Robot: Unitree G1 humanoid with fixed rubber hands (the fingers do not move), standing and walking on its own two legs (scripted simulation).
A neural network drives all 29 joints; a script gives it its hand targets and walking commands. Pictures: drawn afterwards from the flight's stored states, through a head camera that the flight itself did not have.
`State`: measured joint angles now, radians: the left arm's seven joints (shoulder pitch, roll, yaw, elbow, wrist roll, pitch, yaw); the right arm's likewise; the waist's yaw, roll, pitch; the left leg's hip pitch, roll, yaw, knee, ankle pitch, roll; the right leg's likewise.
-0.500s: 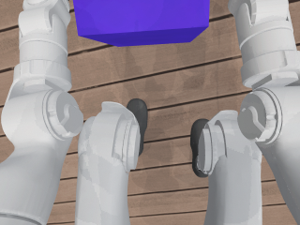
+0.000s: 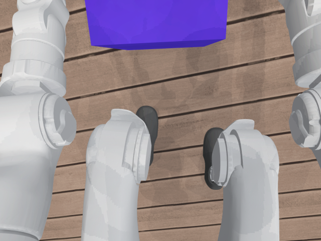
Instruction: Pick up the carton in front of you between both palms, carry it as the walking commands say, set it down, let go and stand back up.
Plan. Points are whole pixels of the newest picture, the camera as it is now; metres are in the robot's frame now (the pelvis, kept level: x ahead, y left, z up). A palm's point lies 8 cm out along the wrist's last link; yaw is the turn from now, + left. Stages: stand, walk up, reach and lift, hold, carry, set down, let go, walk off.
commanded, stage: set down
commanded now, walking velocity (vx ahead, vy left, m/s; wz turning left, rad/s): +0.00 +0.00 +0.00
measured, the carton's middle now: out of the picture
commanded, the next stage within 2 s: let go in 0.94 s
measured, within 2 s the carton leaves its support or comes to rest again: neither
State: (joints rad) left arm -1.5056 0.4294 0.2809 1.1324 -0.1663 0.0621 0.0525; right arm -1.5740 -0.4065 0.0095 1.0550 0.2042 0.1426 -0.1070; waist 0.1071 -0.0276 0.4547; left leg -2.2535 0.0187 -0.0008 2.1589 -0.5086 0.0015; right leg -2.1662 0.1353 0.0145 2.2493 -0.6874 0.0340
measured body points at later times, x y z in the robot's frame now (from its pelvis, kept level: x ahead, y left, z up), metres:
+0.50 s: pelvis +0.01 +0.00 +0.11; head +0.36 +0.04 +0.40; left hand +0.55 +0.29 +0.00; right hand +0.61 -0.10 +0.00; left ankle +0.13 +0.12 -0.34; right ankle +0.09 -0.11 -0.34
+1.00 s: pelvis +0.03 +0.01 +0.25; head +0.35 +0.04 +0.57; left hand +0.54 +0.29 +0.15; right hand +0.61 -0.11 +0.15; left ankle +0.13 +0.12 -0.34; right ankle +0.09 -0.11 -0.34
